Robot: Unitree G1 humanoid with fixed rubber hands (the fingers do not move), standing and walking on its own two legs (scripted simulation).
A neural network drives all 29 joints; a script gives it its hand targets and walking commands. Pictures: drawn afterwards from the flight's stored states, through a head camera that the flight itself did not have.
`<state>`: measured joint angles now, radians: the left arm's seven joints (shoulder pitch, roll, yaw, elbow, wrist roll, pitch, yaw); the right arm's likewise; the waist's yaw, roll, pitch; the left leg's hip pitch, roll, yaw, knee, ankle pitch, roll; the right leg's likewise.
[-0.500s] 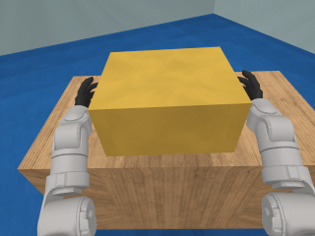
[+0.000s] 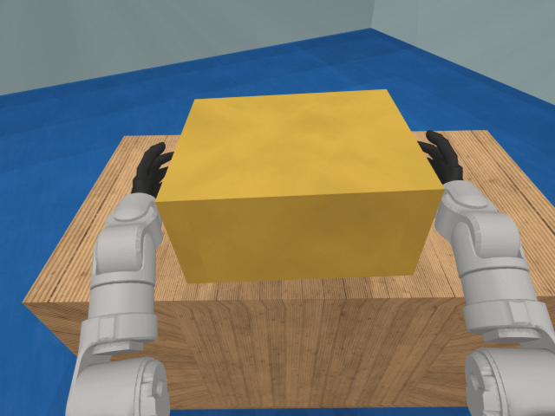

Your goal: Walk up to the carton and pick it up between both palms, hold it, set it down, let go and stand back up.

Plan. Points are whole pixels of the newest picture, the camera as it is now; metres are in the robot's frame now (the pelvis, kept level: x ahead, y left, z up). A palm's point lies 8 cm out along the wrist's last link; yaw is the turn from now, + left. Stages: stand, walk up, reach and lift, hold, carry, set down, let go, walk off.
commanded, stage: hold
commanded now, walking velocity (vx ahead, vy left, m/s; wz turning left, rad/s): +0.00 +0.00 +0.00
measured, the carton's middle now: (294, 179) +0.41 -0.02 +0.15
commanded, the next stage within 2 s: none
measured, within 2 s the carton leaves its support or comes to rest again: neither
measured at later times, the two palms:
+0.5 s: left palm (145, 197) +0.36 +0.19 +0.18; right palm (446, 186) +0.35 -0.22 +0.18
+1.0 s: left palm (154, 201) +0.36 +0.18 +0.17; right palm (449, 193) +0.35 -0.23 +0.17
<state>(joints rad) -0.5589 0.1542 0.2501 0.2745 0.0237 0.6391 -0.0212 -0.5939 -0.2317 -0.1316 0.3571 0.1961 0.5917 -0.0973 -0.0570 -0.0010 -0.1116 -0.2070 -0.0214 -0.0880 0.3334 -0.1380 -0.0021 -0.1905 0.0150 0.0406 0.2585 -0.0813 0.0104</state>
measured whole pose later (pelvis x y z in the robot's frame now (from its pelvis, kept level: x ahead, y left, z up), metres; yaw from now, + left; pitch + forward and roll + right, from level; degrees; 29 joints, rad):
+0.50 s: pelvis +0.00 +0.00 +0.00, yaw +0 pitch +1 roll -1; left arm -0.53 0.15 0.24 0.21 0.00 0.65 0.00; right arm -0.56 -0.23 -0.14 0.31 0.21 0.58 -0.09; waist -0.05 0.00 -0.14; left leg -0.22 -0.02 -0.09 0.33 -0.13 -0.01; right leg -0.21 0.02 0.04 0.26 -0.08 0.01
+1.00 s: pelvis +0.00 +0.00 +0.00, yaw +0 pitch +2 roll +0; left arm -0.48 0.14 0.22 0.15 -0.01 0.64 0.01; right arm -0.50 -0.24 -0.13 0.27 0.22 0.54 -0.08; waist -0.05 0.00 -0.13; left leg -0.23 -0.02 -0.08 0.32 -0.14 -0.01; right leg -0.22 0.02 0.05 0.27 -0.09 0.00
